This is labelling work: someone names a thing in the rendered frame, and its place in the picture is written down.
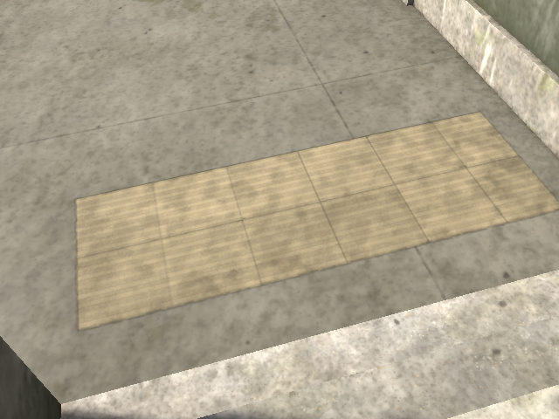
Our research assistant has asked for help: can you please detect stairs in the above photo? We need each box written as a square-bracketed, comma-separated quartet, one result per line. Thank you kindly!
[60, 270, 559, 419]

